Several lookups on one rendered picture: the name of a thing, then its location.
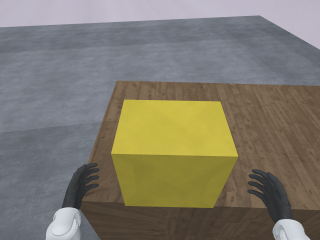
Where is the right robot forearm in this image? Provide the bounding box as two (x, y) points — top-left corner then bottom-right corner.
(272, 219), (310, 240)

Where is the robot left hand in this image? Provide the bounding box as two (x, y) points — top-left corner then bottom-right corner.
(62, 163), (100, 210)

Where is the carton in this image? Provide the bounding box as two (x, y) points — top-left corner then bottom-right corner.
(111, 99), (239, 208)

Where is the pedestal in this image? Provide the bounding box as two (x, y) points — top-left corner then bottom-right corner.
(80, 80), (320, 240)

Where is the left robot forearm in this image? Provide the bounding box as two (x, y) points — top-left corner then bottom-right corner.
(46, 207), (81, 240)

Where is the robot right hand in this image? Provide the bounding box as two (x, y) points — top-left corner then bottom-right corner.
(247, 169), (294, 224)

